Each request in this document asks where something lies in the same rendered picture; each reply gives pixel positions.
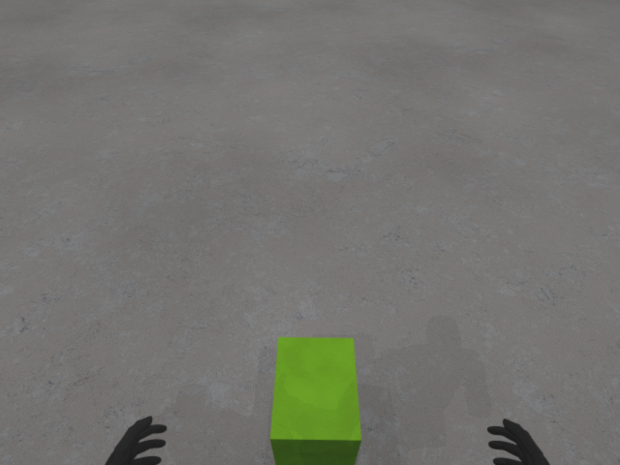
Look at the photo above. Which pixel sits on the right robot hand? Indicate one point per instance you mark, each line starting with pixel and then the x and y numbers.
pixel 525 449

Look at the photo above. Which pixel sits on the left robot hand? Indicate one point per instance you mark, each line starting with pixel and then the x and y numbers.
pixel 129 447

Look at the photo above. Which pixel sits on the carton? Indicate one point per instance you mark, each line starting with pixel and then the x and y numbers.
pixel 315 413

